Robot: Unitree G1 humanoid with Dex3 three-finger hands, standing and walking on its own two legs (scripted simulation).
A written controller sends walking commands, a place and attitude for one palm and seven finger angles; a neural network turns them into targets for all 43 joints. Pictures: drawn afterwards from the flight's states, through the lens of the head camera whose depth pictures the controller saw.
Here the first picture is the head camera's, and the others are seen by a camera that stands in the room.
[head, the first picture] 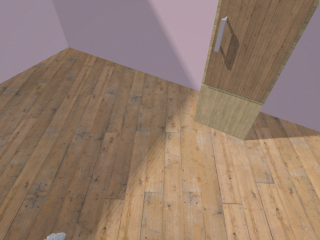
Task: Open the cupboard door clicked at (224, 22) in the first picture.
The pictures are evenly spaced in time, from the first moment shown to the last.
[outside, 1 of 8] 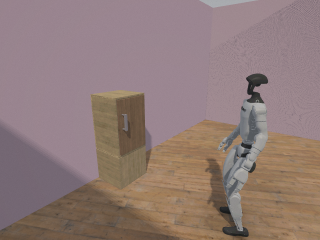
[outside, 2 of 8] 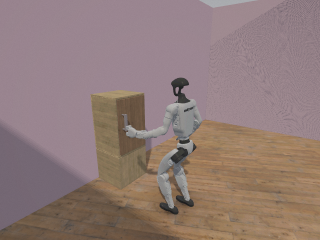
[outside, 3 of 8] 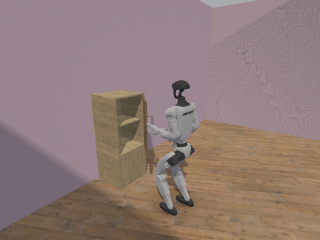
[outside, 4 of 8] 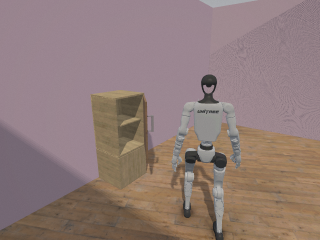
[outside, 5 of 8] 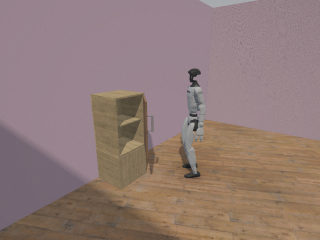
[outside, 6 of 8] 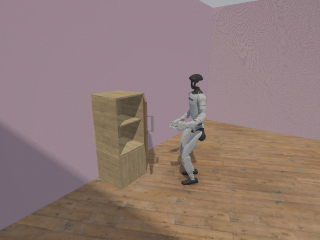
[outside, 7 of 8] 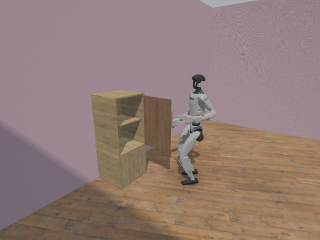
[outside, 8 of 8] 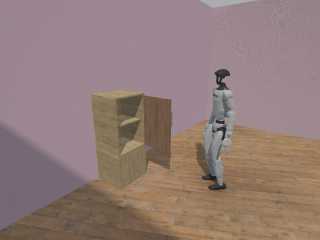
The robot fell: no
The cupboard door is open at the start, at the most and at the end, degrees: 0 86 85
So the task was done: yes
